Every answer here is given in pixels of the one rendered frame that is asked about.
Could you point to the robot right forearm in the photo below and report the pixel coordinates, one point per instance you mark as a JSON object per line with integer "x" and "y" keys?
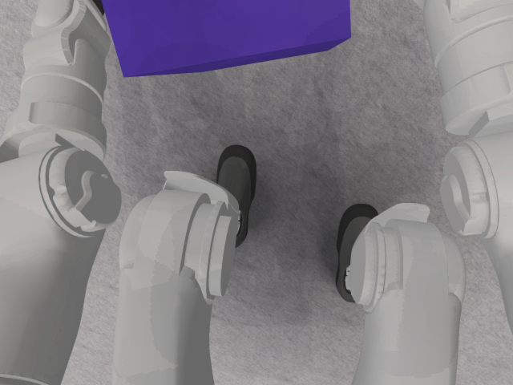
{"x": 471, "y": 42}

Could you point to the robot right foot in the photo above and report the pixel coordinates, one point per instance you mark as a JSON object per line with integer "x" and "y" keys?
{"x": 353, "y": 221}

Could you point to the left robot thigh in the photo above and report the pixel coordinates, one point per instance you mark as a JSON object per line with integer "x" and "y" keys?
{"x": 184, "y": 255}

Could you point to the robot right upper arm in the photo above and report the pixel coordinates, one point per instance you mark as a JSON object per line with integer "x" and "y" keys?
{"x": 477, "y": 196}

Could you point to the robot left upper arm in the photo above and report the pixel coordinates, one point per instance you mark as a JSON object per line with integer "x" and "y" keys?
{"x": 55, "y": 206}

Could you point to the carton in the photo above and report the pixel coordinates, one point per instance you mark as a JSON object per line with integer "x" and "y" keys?
{"x": 164, "y": 37}

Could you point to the robot left forearm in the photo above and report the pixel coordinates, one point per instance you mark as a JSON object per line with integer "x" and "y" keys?
{"x": 62, "y": 90}

